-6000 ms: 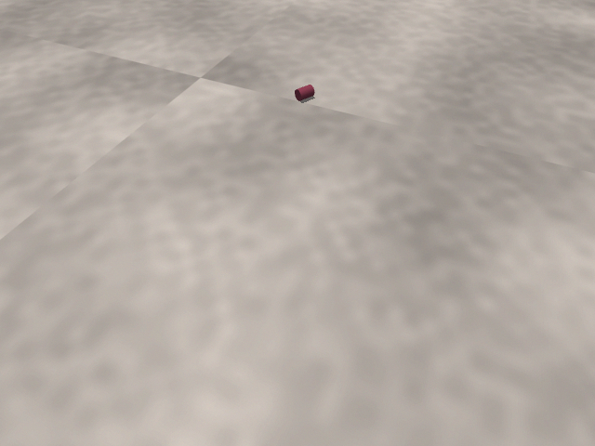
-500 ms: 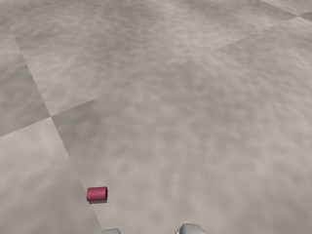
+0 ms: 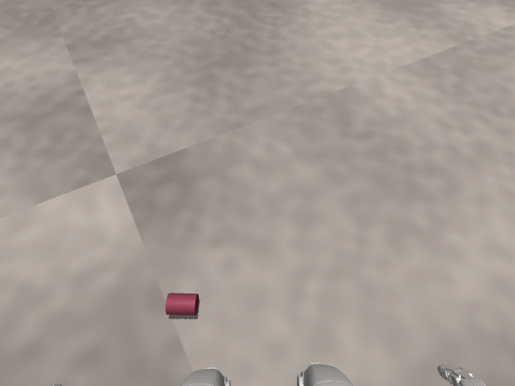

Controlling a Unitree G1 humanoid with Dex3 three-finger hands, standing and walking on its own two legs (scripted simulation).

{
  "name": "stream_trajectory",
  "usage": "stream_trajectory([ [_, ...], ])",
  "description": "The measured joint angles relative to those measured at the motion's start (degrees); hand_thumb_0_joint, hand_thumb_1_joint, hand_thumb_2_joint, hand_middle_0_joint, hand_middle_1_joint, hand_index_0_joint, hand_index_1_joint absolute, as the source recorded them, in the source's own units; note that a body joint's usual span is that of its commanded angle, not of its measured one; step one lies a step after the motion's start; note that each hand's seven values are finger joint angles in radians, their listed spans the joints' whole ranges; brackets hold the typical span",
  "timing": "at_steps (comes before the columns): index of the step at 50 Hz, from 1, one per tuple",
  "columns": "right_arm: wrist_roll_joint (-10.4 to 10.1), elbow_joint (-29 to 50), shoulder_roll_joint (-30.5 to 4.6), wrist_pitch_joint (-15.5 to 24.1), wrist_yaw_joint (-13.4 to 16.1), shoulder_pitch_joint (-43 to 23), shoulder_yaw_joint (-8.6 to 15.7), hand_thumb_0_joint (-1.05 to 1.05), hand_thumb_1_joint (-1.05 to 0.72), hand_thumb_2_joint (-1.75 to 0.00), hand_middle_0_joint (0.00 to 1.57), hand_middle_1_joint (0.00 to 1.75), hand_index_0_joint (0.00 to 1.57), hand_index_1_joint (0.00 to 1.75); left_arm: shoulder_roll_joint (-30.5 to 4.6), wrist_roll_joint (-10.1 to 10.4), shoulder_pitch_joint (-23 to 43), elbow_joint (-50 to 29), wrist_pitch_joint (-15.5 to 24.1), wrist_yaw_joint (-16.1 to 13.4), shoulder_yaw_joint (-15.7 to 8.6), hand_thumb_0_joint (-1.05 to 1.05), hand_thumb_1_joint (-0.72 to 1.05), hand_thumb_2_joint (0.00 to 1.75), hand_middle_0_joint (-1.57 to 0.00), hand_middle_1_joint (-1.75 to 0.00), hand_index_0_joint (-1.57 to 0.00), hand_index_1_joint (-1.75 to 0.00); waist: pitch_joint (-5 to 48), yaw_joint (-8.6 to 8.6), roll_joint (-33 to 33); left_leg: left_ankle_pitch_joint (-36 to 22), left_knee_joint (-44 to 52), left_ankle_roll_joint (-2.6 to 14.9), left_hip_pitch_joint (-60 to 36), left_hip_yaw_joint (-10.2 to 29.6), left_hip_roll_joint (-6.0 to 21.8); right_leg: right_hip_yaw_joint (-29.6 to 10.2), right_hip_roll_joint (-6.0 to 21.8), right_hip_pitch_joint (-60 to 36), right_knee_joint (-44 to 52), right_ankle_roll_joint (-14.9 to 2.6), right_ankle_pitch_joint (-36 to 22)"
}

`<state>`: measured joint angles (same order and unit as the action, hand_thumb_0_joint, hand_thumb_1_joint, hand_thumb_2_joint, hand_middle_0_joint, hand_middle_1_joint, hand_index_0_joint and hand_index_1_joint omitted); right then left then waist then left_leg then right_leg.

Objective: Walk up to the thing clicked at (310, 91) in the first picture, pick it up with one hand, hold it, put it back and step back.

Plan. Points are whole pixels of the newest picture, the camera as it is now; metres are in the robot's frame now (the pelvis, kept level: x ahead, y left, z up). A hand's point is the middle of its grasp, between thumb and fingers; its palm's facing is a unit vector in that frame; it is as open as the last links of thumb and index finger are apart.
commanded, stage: walk up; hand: left
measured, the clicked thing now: (182, 303) +0.43 +0.28 -0.70
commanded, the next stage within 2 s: stand in 1.24 s
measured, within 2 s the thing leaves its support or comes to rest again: neither
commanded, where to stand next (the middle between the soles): +0.04 +0.04 m, yaw -1 degrees
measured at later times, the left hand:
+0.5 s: hand out of the picture +0.09 +0.28 -0.12, palm faces -0.01 -0.93 -0.38, open 7.4 cm
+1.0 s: hand out of the picture +0.11 +0.26 -0.11, palm faces -0.04 -0.93 -0.37, open 7.4 cm
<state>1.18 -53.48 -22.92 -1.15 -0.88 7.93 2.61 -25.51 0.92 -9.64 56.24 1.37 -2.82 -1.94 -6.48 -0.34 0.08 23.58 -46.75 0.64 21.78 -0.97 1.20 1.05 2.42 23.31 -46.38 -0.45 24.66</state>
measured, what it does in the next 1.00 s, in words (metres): stands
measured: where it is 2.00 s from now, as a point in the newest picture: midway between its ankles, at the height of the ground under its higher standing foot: outside the picture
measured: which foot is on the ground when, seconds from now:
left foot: down 0.00-1.00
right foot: down 0.00-1.00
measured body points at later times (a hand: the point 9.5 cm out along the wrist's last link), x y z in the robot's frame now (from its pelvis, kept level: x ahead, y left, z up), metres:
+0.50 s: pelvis +0.01 +0.01 +0.03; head +0.03 +0.02 +0.48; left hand +0.09 +0.33 -0.10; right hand +0.12 -0.29 -0.09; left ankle +0.01 +0.12 -0.71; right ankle +0.04 -0.13 -0.71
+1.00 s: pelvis +0.02 +0.01 +0.04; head +0.03 +0.00 +0.49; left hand +0.12 +0.31 -0.09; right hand +0.09 -0.30 -0.09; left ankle +0.01 +0.12 -0.71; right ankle +0.04 -0.13 -0.71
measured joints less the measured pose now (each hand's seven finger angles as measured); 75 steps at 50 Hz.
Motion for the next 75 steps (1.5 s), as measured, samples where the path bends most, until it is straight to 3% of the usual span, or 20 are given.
stream_trajectory([
  [1, -0.35, -0.37, -0.06, -0.23, 0.09, -0.31, -0.22, 0.01, -0.9, -0.9, 0.2, 0.3, 0.21, 0.3, 0.44, -0.16, 0.11, 0.46, 0.51, 0.11, -0.04, 0.01, 0.9, 0.89, -0.2, -0.3, -0.21, -0.3, -0.2, -0.13, 0.69, 0.3, -0.52, -0.23, -0.17, 0.33, 0.49, 0.33, -0.63, -1.12, 2.24, 0.47, -4.78],
  [2, -0.69, -0.83, -0.12, -0.53, 0.21, -0.65, -0.36, 0.01, -0.9, -0.9, 0.2, 0.3, 0.21, 0.3, 1.07, -0.49, 0.24, 0.87, 0.86, 0.2, 0.03, 0.01, 0.9, 0.89, -0.2, -0.3, -0.21, -0.3, -0.35, -0.12, 1.65, 0.46, -0.9, -0.37, -0.31, 0.93, 1.02, 0.91, -1.15, -1.88, 3.0, 1.01, -5.64],
  [8, -0.8, -3.57, 0.87, -0.32, 0.17, -1.66, -0.72, 0.01, -0.9, -0.9, 0.2, 0.3, 0.21, 0.3, 2.74, -1.09, 0.42, 2.69, 0.31, 1.36, 1.57, 0.01, 0.9, 0.89, -0.2, -0.3, -0.21, -0.3, 1.2, -0.54, 0.42, -1.97, 3.77, 0.53, -2.89, -0.44, -1.19, -0.51, 0.98, -2.91, 4.37, 2.07, -5.31],
  [12, -0.48, -5.29, 1.65, 0.12, -0.31, -1.7, -1.36, 0.01, -0.9, -0.9, 0.2, 0.3, 0.21, 0.3, 3.01, -0.84, 1.25, 3.98, 0.14, 1.79, 1.84, 0.01, 0.9, 0.89, -0.2, -0.3, -0.21, -0.3, 1.83, -0.59, 0.53, -2.59, 5.96, 0.95, -4.18, -0.32, -0.66, -1.22, -0.39, -4.76, 7.83, 1.05, -6.29],
  [18, -0.63, -7.83, 2.82, -0.08, -0.28, -2.93, -1.93, 0.01, -0.9, -0.9, 0.2, 0.3, 0.21, 0.3, 2.72, -0.38, 2.36, 5.88, 0.61, 1.87, 2.02, 0.01, 0.9, 0.89, -0.2, -0.3, -0.21, -0.3, 2.0, -0.7, -0.32, -4.81, 10.95, 0.47, -7.05, -0.27, -0.59, -1.13, -0.45, -7.97, 13.58, 2.73, -9.59],
  [39, -0.93, -10.9, 1.67, -0.06, -0.38, -6.25, -1.05, 0.01, -0.9, -0.9, 0.2, 0.3, 0.2, 0.3, 4.41, -0.98, 6.09, 9.01, 0.18, 2.19, 2.42, 0.01, 0.9, 0.89, -0.2, -0.3, -0.21, -0.3, 2.98, -0.02, 0.19, -11.13, 24.18, -0.09, -13.86, -1.37, -1.11, -1.99, -0.11, -13.07, 23.82, 2.56, -14.55],
  [56, -0.62, -12.02, 2.29, -0.09, -0.29, -3.0, -0.91, 0.01, -0.9, -0.9, 0.2, 0.3, 0.2, 0.3, 5.07, -1.32, 5.63, 9.05, -0.34, 2.34, 1.72, 0.01, 0.9, 0.89, -0.2, -0.3, -0.21, -0.3, 2.84, 0.82, 0.31, -11.61, 26.19, -0.27, -14.97, -1.53, -1.0, -2.1, -0.24, -13.85, 25.28, 2.42, -14.79],
  [75, -0.4, -11.67, 3.62, 1.47, 0.38, -3.92, -2.01, 0.01, -0.9, -0.9, 0.2, 0.3, 0.2, 0.3, 5.9, -1.22, 5.11, 9.12, -0.6, 2.87, 1.53, 0.01, 0.9, 0.89, -0.2, -0.3, -0.21, -0.3, 3.78, 0.67, -0.56, -12.24, 28.77, -0.68, -16.81, -0.94, -0.62, -1.4, -0.61, -16.2, 28.52, 2.21, -15.58],
])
